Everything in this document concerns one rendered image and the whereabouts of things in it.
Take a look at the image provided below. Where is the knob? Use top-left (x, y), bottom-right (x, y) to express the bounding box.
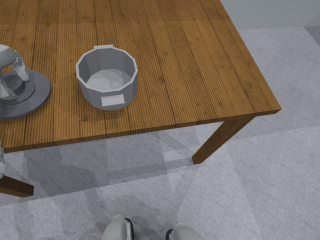
top-left (3, 75), bottom-right (26, 95)

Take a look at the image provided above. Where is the robot right shin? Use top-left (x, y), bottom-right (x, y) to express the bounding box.
top-left (172, 223), bottom-right (184, 232)

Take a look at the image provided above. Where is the table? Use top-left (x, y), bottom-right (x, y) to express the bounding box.
top-left (0, 0), bottom-right (282, 198)

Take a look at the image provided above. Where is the lid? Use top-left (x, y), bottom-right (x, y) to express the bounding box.
top-left (0, 70), bottom-right (52, 119)

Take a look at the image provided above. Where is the pot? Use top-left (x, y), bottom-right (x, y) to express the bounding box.
top-left (76, 44), bottom-right (138, 111)

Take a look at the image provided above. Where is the robot right thigh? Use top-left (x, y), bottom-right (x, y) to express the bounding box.
top-left (169, 226), bottom-right (204, 240)

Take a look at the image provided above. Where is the robot left hand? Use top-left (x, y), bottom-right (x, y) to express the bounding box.
top-left (0, 44), bottom-right (30, 100)

